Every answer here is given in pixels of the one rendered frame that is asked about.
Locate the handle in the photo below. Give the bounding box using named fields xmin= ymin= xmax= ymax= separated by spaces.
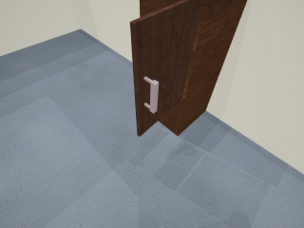
xmin=143 ymin=76 xmax=159 ymax=114

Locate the cupboard door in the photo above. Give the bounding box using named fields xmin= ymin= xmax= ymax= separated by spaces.
xmin=130 ymin=0 xmax=203 ymax=137

